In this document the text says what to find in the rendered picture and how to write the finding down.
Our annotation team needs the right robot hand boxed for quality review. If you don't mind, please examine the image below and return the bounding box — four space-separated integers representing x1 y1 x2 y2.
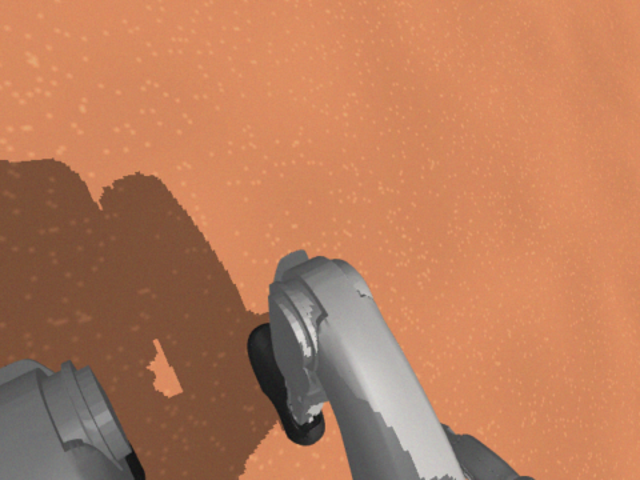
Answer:
440 423 520 480

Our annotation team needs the left robot foot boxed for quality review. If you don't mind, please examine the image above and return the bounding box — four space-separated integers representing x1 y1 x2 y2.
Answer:
125 441 146 480

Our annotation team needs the right robot foot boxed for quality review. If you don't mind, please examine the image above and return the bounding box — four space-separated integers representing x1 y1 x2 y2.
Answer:
247 323 325 446

